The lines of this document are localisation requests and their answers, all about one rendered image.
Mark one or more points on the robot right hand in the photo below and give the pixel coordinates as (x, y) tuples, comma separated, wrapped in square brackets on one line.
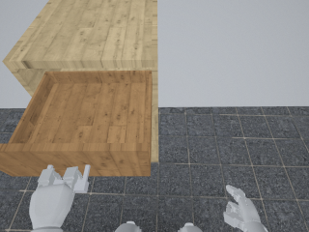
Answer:
[(245, 211)]

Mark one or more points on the cabinet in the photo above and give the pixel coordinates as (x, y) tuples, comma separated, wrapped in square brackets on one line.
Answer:
[(90, 36)]

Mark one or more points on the drawer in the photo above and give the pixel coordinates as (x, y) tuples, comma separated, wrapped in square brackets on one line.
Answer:
[(78, 118)]

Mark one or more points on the handle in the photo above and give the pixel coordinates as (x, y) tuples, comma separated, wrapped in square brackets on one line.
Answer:
[(81, 186)]

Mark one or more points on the robot right forearm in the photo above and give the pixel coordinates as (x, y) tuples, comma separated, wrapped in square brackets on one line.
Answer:
[(254, 226)]

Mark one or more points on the robot left hand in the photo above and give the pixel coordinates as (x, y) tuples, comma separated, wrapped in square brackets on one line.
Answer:
[(50, 204)]

